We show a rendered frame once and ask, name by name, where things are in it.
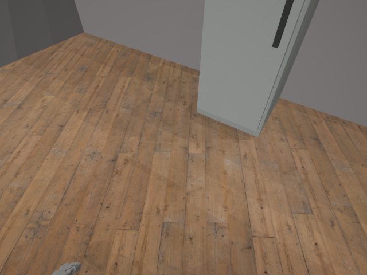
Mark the left robot hand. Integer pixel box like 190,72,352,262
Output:
52,262,81,275

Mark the handle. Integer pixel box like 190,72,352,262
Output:
272,0,294,48

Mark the fridge door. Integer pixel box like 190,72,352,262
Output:
197,0,305,131

